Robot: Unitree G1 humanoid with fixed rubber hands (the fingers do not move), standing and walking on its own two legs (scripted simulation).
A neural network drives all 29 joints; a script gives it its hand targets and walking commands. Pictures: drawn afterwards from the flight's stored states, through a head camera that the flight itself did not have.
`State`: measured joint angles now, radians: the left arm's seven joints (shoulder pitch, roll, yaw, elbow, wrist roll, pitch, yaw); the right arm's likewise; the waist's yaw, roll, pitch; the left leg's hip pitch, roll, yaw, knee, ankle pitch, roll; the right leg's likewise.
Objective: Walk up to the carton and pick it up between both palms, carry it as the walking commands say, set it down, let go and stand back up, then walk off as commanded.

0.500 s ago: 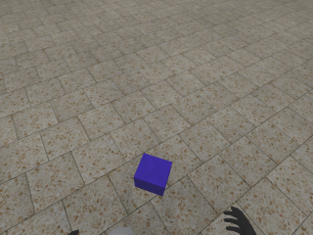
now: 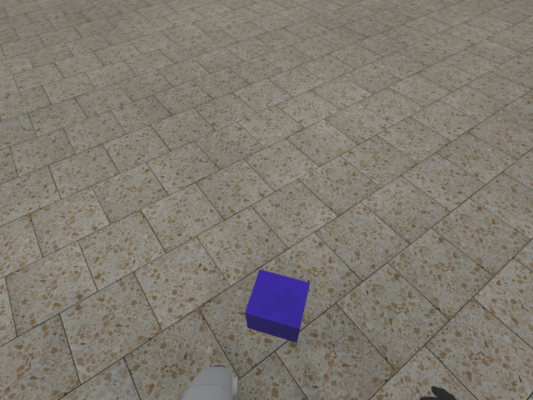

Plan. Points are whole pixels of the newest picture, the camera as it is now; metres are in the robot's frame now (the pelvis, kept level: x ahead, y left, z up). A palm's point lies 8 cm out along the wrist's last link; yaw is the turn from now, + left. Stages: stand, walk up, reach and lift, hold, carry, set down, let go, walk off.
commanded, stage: walk up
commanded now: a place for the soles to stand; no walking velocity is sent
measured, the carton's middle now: (278, 305) +0.50 +0.01 -0.69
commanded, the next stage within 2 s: none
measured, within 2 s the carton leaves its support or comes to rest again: neither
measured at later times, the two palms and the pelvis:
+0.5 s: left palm (116, 316) +0.25 +0.30 -0.12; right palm out of the picture +0.09 -0.17 -0.14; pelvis +0.08 +0.09 -0.02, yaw -13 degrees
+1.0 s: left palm (126, 301) +0.27 +0.29 -0.10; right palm out of the picture +0.08 -0.20 -0.13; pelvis +0.08 +0.08 -0.01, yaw -21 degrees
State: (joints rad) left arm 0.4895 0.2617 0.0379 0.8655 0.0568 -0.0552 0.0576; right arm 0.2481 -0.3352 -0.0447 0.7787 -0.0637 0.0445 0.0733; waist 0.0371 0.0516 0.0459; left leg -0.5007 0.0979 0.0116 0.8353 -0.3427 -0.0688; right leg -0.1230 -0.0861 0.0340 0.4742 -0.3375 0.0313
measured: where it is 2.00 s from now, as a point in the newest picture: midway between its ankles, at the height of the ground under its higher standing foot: outside the picture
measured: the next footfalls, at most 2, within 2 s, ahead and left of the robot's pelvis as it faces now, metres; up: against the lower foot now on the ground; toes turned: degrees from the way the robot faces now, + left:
left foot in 0.08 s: +0.15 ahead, +0.17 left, +0.00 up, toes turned -12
right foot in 0.42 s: +0.14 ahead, -0.04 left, +0.00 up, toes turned -5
